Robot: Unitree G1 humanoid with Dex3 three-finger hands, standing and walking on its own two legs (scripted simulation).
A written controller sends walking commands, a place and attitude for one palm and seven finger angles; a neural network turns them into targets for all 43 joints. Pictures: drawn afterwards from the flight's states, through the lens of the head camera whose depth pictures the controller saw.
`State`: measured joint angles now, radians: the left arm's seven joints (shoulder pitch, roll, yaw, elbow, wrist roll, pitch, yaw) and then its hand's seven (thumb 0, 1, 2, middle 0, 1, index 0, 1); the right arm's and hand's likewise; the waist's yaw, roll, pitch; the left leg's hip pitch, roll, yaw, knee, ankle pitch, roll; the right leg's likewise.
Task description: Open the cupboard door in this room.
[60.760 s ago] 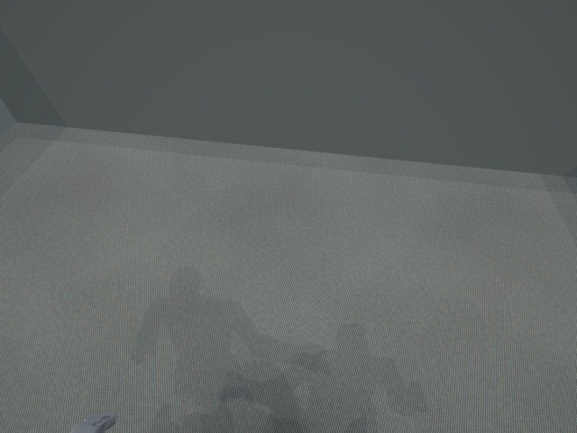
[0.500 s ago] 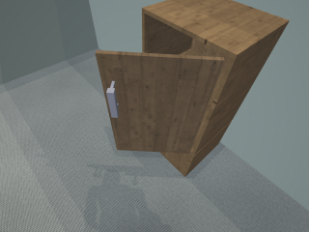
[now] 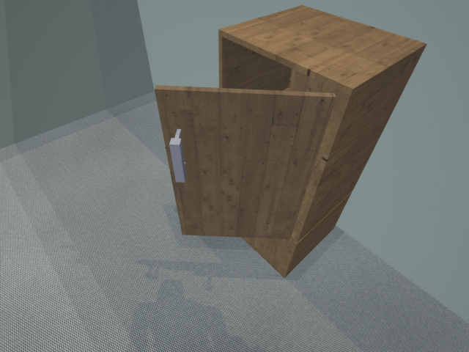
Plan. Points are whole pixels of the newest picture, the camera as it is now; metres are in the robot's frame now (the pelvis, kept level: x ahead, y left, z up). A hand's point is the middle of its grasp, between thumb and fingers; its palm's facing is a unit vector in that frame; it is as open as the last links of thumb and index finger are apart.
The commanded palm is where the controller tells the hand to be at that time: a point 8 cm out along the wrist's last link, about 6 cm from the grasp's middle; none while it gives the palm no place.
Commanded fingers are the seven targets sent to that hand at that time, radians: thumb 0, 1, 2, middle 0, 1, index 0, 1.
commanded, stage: look again from close up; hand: left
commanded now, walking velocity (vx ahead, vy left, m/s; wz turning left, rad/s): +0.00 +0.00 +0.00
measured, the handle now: (179, 155) +0.57 +0.18 -0.01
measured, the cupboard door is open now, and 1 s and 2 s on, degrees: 46 46 46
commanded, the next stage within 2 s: raise the hand with hooked fingers in 0.58 s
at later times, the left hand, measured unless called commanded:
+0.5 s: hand out of the picture -0.02 +0.16 -0.18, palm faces +0.01 -0.99 -0.16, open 7.4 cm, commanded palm none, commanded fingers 0.00 0.90 0.90 -0.20 -0.30 -0.20 -0.30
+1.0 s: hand (152, 312) +0.19 +0.15 -0.02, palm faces +0.02 -1.00 -0.01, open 8.0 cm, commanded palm +0.12 +0.23 -0.06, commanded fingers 0.00 0.50 0.73 -0.23 -0.56 -0.23 -0.56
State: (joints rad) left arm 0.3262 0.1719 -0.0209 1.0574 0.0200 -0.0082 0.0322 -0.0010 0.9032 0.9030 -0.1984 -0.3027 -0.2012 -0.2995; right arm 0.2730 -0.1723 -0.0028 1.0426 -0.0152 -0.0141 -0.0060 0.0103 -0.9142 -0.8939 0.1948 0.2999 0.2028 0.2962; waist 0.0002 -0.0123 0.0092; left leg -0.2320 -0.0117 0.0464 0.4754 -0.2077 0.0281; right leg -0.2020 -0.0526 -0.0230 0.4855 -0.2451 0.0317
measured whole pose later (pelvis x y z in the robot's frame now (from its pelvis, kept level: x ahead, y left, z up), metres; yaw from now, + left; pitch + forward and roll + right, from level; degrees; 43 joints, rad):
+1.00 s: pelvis -0.02 -0.01 -0.07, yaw +1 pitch +9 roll +0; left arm 0.37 0.16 0.09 0.15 -0.20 -0.56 -0.20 0.01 0.74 0.82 -0.21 -0.42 -0.21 -0.42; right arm 0.18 -0.26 -0.06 0.60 0.01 -0.29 0.01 0.02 -0.91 -0.89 0.20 0.30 0.20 0.30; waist -0.03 -0.02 -0.13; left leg -0.76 0.00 0.02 1.00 -0.40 0.02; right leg -0.72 -0.04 -0.01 1.02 -0.46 0.01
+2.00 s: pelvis +0.00 -0.01 -0.07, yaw +2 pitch +14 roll -3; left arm 0.19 0.36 0.36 0.19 -0.36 -0.33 -0.44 -0.01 -0.42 0.34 -0.29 -1.15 -0.30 -1.15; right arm 0.25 -0.25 0.02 0.52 0.04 -0.21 -0.06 0.01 -0.90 -0.89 0.20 0.30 0.21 0.30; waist 0.00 0.02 -0.13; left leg -0.87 0.02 -0.04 1.10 -0.47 0.01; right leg -0.78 -0.01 -0.07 1.04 -0.50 0.01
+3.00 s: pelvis +0.01 -0.02 -0.07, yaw +2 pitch +14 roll -2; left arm -0.05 0.42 0.43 0.45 -0.36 -0.32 -0.52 -0.02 -0.50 0.30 -0.30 -1.20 -0.30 -1.20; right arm 0.27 -0.27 0.03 0.54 0.04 -0.16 -0.07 0.01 -0.90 -0.89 0.20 0.30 0.21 0.30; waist -0.01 0.02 -0.12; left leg -0.83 0.03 -0.03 1.04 -0.45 0.00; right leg -0.76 0.00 -0.06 1.00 -0.49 0.00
